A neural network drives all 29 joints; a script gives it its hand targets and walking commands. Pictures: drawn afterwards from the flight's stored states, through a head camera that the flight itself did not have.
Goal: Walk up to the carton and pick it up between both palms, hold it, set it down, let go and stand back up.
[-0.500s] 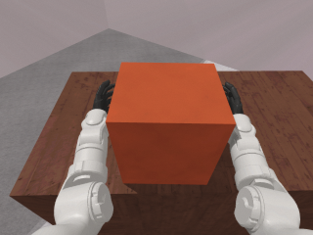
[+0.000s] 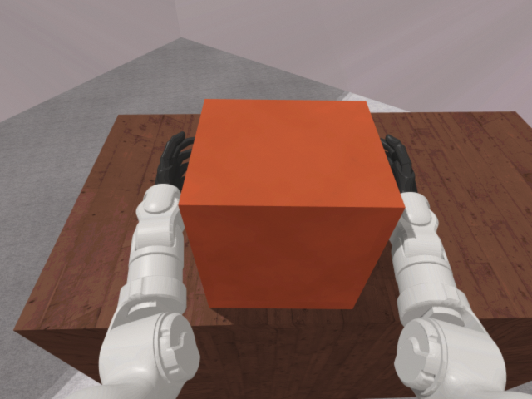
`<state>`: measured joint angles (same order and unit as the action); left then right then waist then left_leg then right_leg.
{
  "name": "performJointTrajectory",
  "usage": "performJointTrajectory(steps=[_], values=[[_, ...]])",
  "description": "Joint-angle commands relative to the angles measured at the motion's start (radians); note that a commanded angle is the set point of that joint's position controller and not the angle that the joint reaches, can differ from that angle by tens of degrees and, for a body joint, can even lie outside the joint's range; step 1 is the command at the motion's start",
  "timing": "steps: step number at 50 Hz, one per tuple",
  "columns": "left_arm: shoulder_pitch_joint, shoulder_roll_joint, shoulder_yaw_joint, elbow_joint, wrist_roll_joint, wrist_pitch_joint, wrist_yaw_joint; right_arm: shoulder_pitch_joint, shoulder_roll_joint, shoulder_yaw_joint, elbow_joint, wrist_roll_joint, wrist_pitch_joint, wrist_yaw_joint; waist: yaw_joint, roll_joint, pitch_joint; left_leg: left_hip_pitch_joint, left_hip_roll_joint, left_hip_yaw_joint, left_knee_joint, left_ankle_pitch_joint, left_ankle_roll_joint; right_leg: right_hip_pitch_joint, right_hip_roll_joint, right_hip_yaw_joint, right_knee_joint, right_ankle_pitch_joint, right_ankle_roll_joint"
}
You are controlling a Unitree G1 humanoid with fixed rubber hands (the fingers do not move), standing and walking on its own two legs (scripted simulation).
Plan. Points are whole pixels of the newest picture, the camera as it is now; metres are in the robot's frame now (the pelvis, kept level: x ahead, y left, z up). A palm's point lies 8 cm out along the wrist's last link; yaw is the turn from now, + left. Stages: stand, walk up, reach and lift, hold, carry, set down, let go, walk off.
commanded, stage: set down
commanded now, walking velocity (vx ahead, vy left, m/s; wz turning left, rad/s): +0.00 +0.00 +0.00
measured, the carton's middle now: (283, 210) +0.40 +0.00 +0.06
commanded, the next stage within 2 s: none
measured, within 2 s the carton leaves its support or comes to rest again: neither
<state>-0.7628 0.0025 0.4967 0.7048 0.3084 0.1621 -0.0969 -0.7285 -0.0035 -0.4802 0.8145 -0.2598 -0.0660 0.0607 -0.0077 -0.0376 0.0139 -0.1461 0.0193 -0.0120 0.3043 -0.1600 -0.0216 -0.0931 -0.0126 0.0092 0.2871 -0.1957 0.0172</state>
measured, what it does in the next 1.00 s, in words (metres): stands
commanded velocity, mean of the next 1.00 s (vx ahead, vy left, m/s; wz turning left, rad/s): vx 0.00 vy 0.00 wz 0.00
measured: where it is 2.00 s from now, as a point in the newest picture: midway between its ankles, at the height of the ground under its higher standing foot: outside the picture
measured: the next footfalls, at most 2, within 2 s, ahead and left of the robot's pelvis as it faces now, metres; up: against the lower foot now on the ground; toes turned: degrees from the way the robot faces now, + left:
none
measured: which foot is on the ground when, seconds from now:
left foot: down 0.00-1.00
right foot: down 0.00-1.00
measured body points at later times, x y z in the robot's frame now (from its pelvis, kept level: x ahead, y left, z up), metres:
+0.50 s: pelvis -0.01 +0.00 -0.01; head +0.04 +0.01 +0.44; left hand +0.43 +0.18 +0.07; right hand +0.42 -0.18 +0.06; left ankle +0.00 +0.13 -0.75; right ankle -0.03 -0.13 -0.75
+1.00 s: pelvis -0.03 -0.01 -0.01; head +0.01 +0.00 +0.44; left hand +0.43 +0.21 +0.14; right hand +0.42 -0.24 +0.14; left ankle +0.00 +0.13 -0.75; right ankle -0.03 -0.13 -0.75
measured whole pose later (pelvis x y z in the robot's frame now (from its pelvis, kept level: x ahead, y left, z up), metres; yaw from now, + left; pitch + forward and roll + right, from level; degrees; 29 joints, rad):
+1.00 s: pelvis -0.03 -0.01 -0.01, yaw -1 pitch +12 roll -2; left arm -0.92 0.40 -0.02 0.87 -0.30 0.22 0.04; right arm -0.93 -0.43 0.10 1.01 0.51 0.08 -0.03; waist 0.01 -0.01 -0.13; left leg -0.51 0.08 -0.01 0.45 -0.15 -0.05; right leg -0.44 0.04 -0.01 0.39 -0.16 -0.01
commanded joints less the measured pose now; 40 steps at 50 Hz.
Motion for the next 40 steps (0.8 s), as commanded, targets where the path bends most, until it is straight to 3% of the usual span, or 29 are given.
performJointTrajectory(steps=[1,7,10,12,15,18,19,22,23,26,27,29,32,36,38,40], values=[[-0.344,-0.391,-0.231,0.031,0.028,-0.008,-0.07,-0.403,0.379,0.218,-0.008,-0.04,-0.014,0.083,-0.017,0.041,-0.283,0.185,-0.021,0.122,0.002,0.326,-0.022,0.011,0.043,-0.117,-0.016,0.282,0.04],[-0.324,-0.318,-0.201,0.026,0.028,-0.016,-0.053,-0.373,0.327,0.198,-0.013,-0.04,-0.017,0.074,-0.014,0.036,-0.274,0.2,-0.018,0.123,0.013,0.337,-0.022,-0.021,0.043,-0.118,-0.021,0.262,0.039],[-0.337,-0.232,-0.202,0.008,0.004,-0.029,-0.028,-0.367,0.23,0.181,-0.013,-0.021,-0.02,0.051,-0.016,0.049,-0.306,0.199,-0.018,0.124,0.016,0.336,-0.023,-0.013,0.04,-0.119,-0.014,0.275,0.043],[-0.328,-0.091,-0.187,0.03,-0.023,-0.042,0.008,-0.347,0.079,0.175,-0.007,0.01,-0.026,0.025,-0.01,0.053,-0.315,0.193,-0.016,0.12,0.023,0.342,-0.025,-0.021,0.041,-0.113,-0.012,0.284,0.04],[-0.342,0.08,-0.256,0.041,-0.129,-0.068,0.089,-0.338,-0.14,0.193,0.061,0.11,-0.031,-0.033,-0.029,0.073,-0.321,0.176,-0.006,0.111,0.032,0.334,-0.035,-0.065,0.043,-0.109,-0.019,0.263,0.031],[-0.453,0.165,-0.351,0.076,-0.258,-0.107,0.165,-0.436,-0.234,0.295,0.109,0.262,-0.036,-0.075,-0.008,0.082,-0.473,0.138,-0.004,0.095,0.071,0.367,-0.048,-0.127,0.057,-0.082,0.001,0.306,0.018],[-0.487,0.218,-0.367,0.114,-0.3,-0.122,0.19,-0.479,-0.279,0.344,0.094,0.323,-0.043,-0.089,0.015,0.074,-0.538,0.111,-0.007,0.1,0.088,0.376,-0.046,-0.126,0.061,-0.07,0.016,0.356,0.017],[-0.54,0.279,-0.414,0.155,-0.414,-0.171,0.227,-0.59,-0.332,0.432,0.023,0.44,-0.069,-0.123,0.039,0.061,-0.744,0.009,-0.011,0.096,0.146,0.404,-0.049,-0.06,0.061,-0.039,0.084,0.505,0.013],[-0.541,0.293,-0.428,0.148,-0.441,-0.195,0.232,-0.606,-0.348,0.442,0.009,0.468,-0.08,-0.132,0.025,0.062,-0.82,0.002,-0.009,0.09,0.168,0.429,-0.055,-0.054,0.063,-0.035,0.102,0.555,0.011],[-0.539,0.36,-0.414,0.139,-0.481,-0.227,0.226,-0.607,-0.434,0.5,-0.018,0.548,-0.092,-0.139,0.049,0.049,-0.956,0.017,-0.004,0.084,0.205,0.528,-0.068,-0.026,0.074,-0.035,0.143,0.668,0.019],[-0.546,0.371,-0.422,0.144,-0.489,-0.228,0.219,-0.614,-0.461,0.5,0.003,0.563,-0.092,-0.14,0.043,0.051,-0.96,0.03,0.001,0.08,0.215,0.555,-0.068,-0.042,0.077,-0.037,0.143,0.685,0.019],[-0.531,0.379,-0.416,0.17,-0.485,-0.214,0.203,-0.577,-0.491,0.522,0.093,0.594,-0.069,-0.136,0.05,0.045,-0.922,0.046,0.007,0.075,0.21,0.541,-0.067,-0.079,0.08,-0.044,0.129,0.637,0.018],[-0.502,0.387,-0.436,0.204,-0.503,-0.184,0.177,-0.547,-0.52,0.546,0.171,0.644,-0.041,-0.129,0.034,0.03,-0.847,0.038,0.01,0.062,0.207,0.502,-0.056,-0.14,0.081,-0.052,0.112,0.572,0.018],[-0.52,0.439,-0.457,0.144,-0.55,-0.153,0.158,-0.577,-0.564,0.568,0.159,0.709,-0.024,-0.112,0.02,0.024,-0.837,0.04,0.004,0.055,0.213,0.494,-0.052,-0.156,0.086,-0.051,0.115,0.562,0.018],[-0.554,0.471,-0.46,0.073,-0.566,-0.144,0.153,-0.604,-0.577,0.548,0.101,0.716,-0.025,-0.107,0.01,0.047,-0.87,0.058,0.001,0.049,0.217,0.503,-0.048,-0.157,0.084,-0.058,0.117,0.568,0.018],[-0.588,0.498,-0.463,0.032,-0.583,-0.114,0.152,-0.628,-0.59,0.559,0.082,0.745,-0.003,-0.097,0.031,0.073,-0.881,0.075,-0.002,0.05,0.215,0.488,-0.047,-0.179,0.086,-0.054,0.116,0.536,0.017]])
